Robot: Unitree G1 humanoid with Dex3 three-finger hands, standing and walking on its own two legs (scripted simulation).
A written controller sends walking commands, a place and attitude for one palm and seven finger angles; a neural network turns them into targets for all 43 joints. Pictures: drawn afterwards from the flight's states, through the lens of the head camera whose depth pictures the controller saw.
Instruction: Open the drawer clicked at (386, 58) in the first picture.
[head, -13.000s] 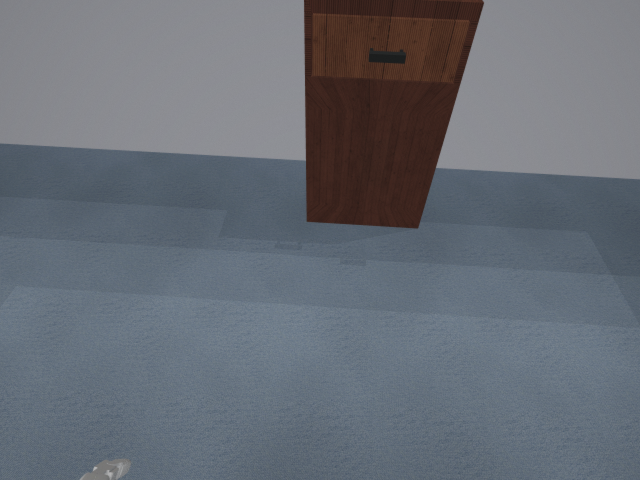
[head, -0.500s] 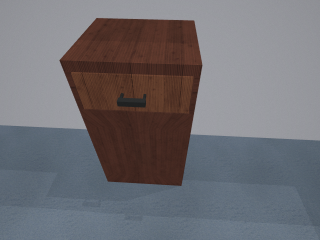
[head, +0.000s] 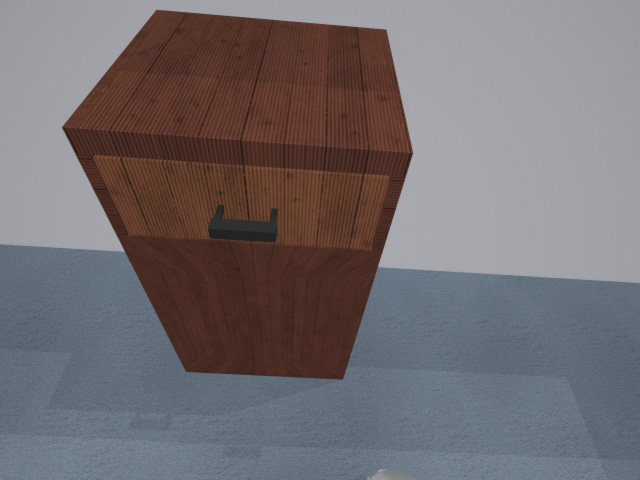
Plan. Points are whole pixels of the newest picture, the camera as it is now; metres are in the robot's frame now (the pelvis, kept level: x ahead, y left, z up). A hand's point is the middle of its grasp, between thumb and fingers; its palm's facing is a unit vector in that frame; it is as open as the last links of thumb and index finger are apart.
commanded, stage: shuffle to correct the standing spot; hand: left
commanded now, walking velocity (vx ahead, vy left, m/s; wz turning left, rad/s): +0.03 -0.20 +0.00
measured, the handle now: (245, 221) +0.51 +0.14 -0.01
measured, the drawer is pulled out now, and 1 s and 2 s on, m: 0.00 0.00 0.00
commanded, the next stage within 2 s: come to a stop and stand still in 0.06 s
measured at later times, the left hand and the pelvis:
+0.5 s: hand out of the picture +0.14 +0.11 -0.18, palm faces +0.08 -0.98 -0.18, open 7.2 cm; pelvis +0.05 -0.06 -0.01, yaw +3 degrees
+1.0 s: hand out of the picture -0.02 +0.17 -0.18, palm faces +0.06 -0.98 -0.21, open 7.3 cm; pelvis +0.00 -0.01 +0.00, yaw +1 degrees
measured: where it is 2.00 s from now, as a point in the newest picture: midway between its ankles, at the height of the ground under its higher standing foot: outside the picture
